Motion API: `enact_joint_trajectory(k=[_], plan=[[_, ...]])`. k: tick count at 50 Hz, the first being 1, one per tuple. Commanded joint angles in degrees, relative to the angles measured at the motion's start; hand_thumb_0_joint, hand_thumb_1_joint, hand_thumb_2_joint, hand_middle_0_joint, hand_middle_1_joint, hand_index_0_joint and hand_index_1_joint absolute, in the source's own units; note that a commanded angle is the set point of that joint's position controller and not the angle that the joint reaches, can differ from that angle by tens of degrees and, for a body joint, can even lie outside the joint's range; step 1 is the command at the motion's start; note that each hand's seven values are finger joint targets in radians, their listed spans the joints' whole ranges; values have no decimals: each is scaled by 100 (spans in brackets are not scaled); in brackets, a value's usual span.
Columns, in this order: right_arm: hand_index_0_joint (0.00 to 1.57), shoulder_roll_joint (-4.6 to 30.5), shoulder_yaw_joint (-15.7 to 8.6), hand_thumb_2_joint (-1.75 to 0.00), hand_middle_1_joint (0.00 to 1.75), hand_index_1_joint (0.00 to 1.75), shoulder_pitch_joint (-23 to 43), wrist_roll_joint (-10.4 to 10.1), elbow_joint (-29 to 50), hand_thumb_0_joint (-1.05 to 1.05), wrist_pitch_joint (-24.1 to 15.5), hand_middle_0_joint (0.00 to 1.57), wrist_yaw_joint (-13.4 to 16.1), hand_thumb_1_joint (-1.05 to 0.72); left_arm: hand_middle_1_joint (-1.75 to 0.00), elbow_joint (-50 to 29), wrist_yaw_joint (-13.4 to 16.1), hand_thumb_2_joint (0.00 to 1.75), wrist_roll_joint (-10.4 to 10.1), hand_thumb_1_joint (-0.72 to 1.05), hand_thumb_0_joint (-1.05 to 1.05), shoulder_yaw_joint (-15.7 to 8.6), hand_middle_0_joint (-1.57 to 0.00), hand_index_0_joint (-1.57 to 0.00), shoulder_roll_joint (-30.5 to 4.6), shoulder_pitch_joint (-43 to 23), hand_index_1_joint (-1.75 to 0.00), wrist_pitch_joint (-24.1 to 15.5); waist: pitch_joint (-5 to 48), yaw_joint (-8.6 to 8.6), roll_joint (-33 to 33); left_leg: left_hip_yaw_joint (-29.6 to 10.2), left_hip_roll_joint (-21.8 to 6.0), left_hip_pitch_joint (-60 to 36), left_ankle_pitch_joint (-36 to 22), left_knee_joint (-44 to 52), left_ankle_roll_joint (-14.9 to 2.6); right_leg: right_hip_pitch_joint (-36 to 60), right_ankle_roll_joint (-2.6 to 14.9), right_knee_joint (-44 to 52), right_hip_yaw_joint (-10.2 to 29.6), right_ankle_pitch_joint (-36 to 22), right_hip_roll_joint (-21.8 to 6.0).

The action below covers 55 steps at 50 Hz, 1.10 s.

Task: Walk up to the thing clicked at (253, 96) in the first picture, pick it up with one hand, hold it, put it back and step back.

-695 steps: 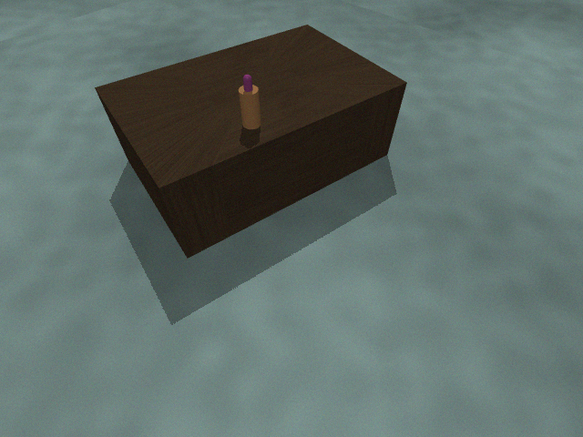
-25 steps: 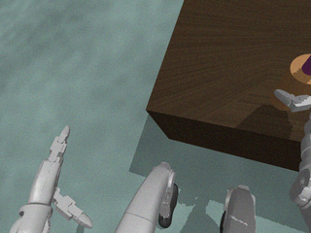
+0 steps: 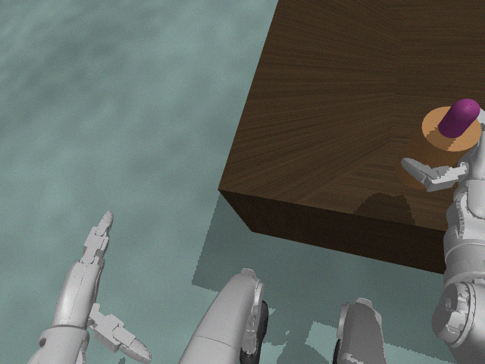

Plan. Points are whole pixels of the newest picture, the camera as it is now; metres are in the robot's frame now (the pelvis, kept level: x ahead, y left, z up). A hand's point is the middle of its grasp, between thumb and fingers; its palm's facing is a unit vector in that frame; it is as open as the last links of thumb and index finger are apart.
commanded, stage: lift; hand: right
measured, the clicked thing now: (438, 144) +0.48 -0.19 -0.01
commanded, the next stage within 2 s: hold in 1.30 s
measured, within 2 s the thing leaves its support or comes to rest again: neither
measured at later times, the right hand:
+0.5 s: hand (461, 160) +0.41 -0.19 +0.06, palm faces +0.17 +0.98 -0.02, open 10.3 cm
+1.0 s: hand (473, 174) +0.37 -0.18 +0.10, palm faces +0.18 +0.98 -0.01, open 10.3 cm
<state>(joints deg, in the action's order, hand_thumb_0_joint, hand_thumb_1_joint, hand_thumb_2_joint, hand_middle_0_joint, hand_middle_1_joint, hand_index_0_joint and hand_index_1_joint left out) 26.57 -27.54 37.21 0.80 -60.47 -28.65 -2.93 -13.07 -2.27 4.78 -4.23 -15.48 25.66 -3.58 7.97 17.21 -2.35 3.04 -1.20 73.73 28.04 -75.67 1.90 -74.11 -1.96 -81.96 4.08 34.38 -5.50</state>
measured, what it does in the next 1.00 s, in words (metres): rises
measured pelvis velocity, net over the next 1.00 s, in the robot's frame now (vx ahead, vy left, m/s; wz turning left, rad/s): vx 0.03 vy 0.00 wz -0.03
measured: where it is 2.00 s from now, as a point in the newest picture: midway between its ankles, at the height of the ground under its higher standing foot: outside the picture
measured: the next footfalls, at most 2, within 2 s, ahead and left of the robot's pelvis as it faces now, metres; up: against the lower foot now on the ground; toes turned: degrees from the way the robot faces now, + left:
none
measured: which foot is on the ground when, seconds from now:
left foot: down 0.00-1.00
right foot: down 0.00-1.00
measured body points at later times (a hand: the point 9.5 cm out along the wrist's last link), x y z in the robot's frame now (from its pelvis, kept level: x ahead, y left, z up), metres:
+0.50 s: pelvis +0.02 +0.00 +0.06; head +0.12 -0.04 +0.49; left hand +0.18 +0.26 +0.07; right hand +0.40 -0.25 +0.06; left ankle +0.07 +0.15 -0.59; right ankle +0.03 -0.13 -0.59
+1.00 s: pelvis +0.03 +0.00 +0.09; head +0.09 -0.03 +0.53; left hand +0.19 +0.26 +0.07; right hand +0.36 -0.24 +0.10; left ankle +0.07 +0.15 -0.59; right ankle +0.03 -0.13 -0.59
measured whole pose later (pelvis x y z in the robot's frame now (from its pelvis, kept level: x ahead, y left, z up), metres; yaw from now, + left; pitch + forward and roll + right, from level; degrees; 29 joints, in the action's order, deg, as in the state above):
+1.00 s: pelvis +0.03 +0.00 +0.09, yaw -2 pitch +12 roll +1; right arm 10.6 -13.1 10.2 -5.7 -30.5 -21.4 -0.5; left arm 7.7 1.6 0.9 -5.2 -12.3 23.1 -2.6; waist 4.6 5.0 -1.8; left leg 0.5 -2.9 43.3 23.5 -55.0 2.5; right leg -41.5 -1.3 -57.6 -0.5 27.9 -3.6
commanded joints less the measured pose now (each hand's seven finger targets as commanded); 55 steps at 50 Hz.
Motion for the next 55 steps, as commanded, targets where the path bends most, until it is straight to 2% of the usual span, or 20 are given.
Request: enact_joint_trajectory(k=[1, 4, 7, 13, 15, 17, 19, 20, 24, 25, 27, 31, 35, 36, 38, 40, 42, 49, 53, 55], plan=[[136, 1379, -82, -135, 149, 149, 2672, -288, 2429, 0, -678, 130, 6, -11, -4, -905, 153, 5, -47, -54, 0, -752, -4, -4, -1000, 158, -4, -242, 3674, -355, 2118, 3, 307, -2069, -1734, 797, -331, 2939, 127, 1310, -104, -2384, 341], [135, 679, 278, -134, 148, 148, 2196, -375, 2355, 0, -574, 129, -21, -10, -4, -781, 167, 5, -72, -54, 0, -770, -4, -4, -944, 150, -4, -223, 3327, -280, 1833, 31, 318, -2152, -1677, 1003, -310, 3047, 148, 1532, -101, -2257, 341], [134, 921, 132, -133, 147, 147, 1922, -410, 2778, 0, -545, 129, 42, -9, -4, -604, 188, 5, -102, -55, 0, -651, -4, -4, -882, 118, -4, -187, 3348, -583, 1748, -16, 290, -2480, -1767, 1108, -300, 3072, 150, 1696, -162, -2262, 381], [131, 117, 604, -131, 144, 144, 1472, -584, 3288, 0, -380, 126, 117, -8, -4, -231, 249, 6, -181, -56, 0, -706, -4, -3, -817, 153, -4, -166, 2833, -579, 1354, -10, 278, -2730, -1808, 1446, -262, 3405, 142, 2076, -221, -2288, 407], [132, 474, 439, -131, 145, 145, 1475, -559, 3474, 0, -357, 126, 169, -8, -4, 68, 301, 6, -185, -56, 0, -948, -4, -3, -1039, 269, -4, -134, 2867, -649, 1403, -43, 264, -2822, -1896, 1538, -247, 3615, 139, 2145, -257, -2422, 409], [132, -159, 815, -131, 144, 144, 1145, -597, 3394, 0, -290, 126, 132, -8, -4, 4, 265, 6, -213, -57, 0, -585, -4, -3, -675, 163, -4, -132, 2542, -661, 1120, -24, 259, -2949, -1901, 1663, -241, 3525, 152, 2279, -281, -2347, 429], [133, -25, 671, -132, 146, 146, 1108, -631, 3560, 0, -297, 127, 135, -6, -3, 320, 294, 6, -214, -56, 0, -677, -4, -3, -714, 297, -4, -126, 2400, -782, 1052, -96, 198, -3160, -1885, 1789, -222, 3409, 183, 2355, -338, -2131, 470], [132, -140, 753, -131, 145, 145, 894, -635, 3390, 0, -261, 127, 107, -7, -3, 279, 276, 6, -237, -56, 0, -461, -4, -3, -539, 188, -4, -133, 2365, -807, 944, -109, 201, -3217, -1873, 1865, -211, 3408, 203, 2389, -363, -2056, 478], [131, -277, 828, -130, 144, 144, 559, -695, 3723, 0, -200, 125, 53, -5, -4, 405, 326, 5, -269, -55, 0, -656, -4, -3, -679, 150, -4, -171, 2340, -844, 785, -133, 163, -3442, -1920, 2009, -185, 3598, 206, 2523, -402, -2084, 491], [131, -285, 844, -130, 144, 144, 552, -706, 3903, 0, -197, 125, 58, -5, -4, 429, 312, 5, -275, -55, 0, -514, -4, -3, -578, 99, -4, -180, 2452, -976, 917, -149, 152, -3554, -2042, 2016, -189, 3699, 190, 2552, -434, -2223, 509], [131, -198, 742, -130, 144, 144, 423, -726, 4010, 0, -164, 125, 89, -3, -4, 547, 332, 5, -295, -55, 0, -606, -4, -3, -614, 118, -4, -178, 2477, -1012, 782, -146, 150, -3688, -2150, 2076, -170, 3796, 207, 2583, -435, -2346, 515], [129, -391, 893, -128, 142, 142, 306, -789, 4367, 0, -113, 123, 183, -3, -4, 738, 400, 5, -333, -55, 0, -918, -4, -3, -874, -95, -4, -168, 2143, -1022, 685, -94, 165, -3632, -1820, 2243, -183, 3932, 178, 2905, -382, -2085, 474], [130, -751, 1163, -129, 143, 143, -106, -781, 4326, 0, -101, 124, 163, -3, -4, 615, 397, 5, -362, -55, 0, -529, -3, -3, -507, -316, -4, -199, 2063, -1078, 453, -81, 156, -3836, -1852, 2393, -158, 4009, 194, 3014, -405, -2084, 472], [128, -458, 1040, -128, 141, 141, 299, -803, 4862, 0, -150, 123, 191, -2, -4, 833, 406, 5, -352, -55, 0, -460, -4, -3, -447, -131, -4, -187, 2134, -1176, 779, -142, 145, -3901, -1813, 2429, -177, 4075, 181, 3032, -455, -2009, 489], [128, -799, 1209, -127, 141, 141, -417, -804, 4298, 0, -47, 122, 159, -2, -4, 791, 397, 5, -377, -55, 0, -316, -3, -3, -331, -303, -4, -192, 1877, -1203, 519, -96, 156, -3939, -1899, 2461, -167, 4055, 184, 3121, -442, -2156, 490], [127, -432, 1057, -127, 141, 141, 189, -837, 5100, 0, -114, 121, 200, -1, -4, 898, 456, 5, -367, -55, 0, -726, -4, -4, -692, -145, -4, -192, 2222, -1169, 860, -144, 128, -4045, -1956, 2491, -178, 4339, 156, 3156, -467, -2194, 487], [129, -687, 1175, -129, 142, 142, -380, -821, 4751, 0, -12, 123, 207, -1, -4, 996, 453, 5, -374, -55, 0, -626, -3, -3, -551, -18, -4, -175, 1977, -1157, 658, -111, 133, -4030, -2038, 2550, -154, 4344, 164, 3204, -460, -2367, 484], [128, -810, 1284, -128, 141, 141, -464, -865, 4978, 0, 38, 122, 234, -2, -4, 1201, 475, 5, -415, -55, 0, -633, -4, -3, -515, -340, -4, -241, 1558, -1235, 598, -114, 106, -4101, -1738, 2758, -154, 4293, 183, 3414, -471, -1957, 472], [128, -860, 1375, -129, 142, 142, -664, -866, 5112, 0, 75, 122, 204, -2, -4, 1139, 495, 5, -438, -56, 0, -462, -4, -3, -367, -234, -4, -243, 1791, -1264, 583, -108, 104, -4309, -2074, 2775, -145, 4580, 160, 3430, -475, -2407, 467], [127, -816, 1320, -128, 141, 141, -755, -895, 5188, 0, 110, 121, 191, -2, -4, 1196, 499, 5, -439, -55, 0, -565, -4, -4, -492, -255, -4, -245, 1791, -1307, 560, -101, 91, -4378, -2174, 2779, -140, 4560, 155, 3455, -468, -2570, 471]])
